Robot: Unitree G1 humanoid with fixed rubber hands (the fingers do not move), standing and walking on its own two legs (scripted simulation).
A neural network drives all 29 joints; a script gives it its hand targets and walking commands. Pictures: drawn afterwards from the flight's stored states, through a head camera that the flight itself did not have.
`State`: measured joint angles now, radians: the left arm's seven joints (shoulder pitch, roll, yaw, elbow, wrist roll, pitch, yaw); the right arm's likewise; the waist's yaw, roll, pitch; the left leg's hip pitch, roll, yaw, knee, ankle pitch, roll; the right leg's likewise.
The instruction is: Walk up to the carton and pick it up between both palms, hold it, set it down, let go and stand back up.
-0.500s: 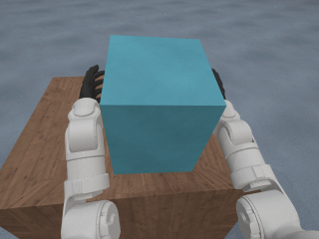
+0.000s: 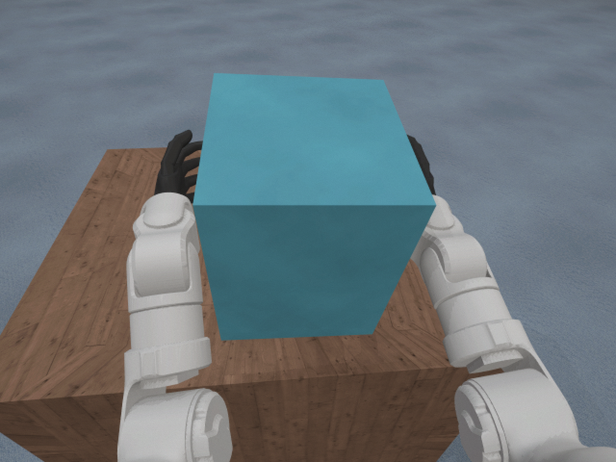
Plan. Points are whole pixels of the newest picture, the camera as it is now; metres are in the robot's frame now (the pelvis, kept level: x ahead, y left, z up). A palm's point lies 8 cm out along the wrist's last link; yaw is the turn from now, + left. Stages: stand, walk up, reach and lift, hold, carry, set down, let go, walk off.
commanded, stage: hold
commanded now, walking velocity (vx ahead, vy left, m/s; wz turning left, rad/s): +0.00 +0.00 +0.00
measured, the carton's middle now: (299, 214) +0.36 +0.01 +0.17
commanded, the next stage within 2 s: none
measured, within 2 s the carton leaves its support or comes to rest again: neither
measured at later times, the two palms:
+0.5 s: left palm (175, 198) +0.36 +0.15 +0.20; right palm (416, 196) +0.37 -0.14 +0.19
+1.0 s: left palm (176, 197) +0.36 +0.15 +0.20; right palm (417, 195) +0.37 -0.14 +0.19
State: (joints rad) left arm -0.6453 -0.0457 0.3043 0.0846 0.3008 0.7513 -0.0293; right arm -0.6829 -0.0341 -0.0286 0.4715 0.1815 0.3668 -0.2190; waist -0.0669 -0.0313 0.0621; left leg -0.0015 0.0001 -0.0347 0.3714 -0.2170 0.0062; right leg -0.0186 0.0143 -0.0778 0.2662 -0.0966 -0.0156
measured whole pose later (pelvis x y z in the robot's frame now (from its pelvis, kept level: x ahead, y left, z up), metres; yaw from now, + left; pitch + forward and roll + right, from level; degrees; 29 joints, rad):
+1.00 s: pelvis +0.00 +0.00 +0.00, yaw +0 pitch -9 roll -1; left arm -0.64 -0.05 0.30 0.07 0.30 0.76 -0.02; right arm -0.68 -0.04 -0.02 0.46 0.19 0.37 -0.22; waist -0.07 -0.03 0.06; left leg 0.01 0.00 -0.03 0.37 -0.22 0.01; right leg -0.01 0.01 -0.08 0.26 -0.10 -0.01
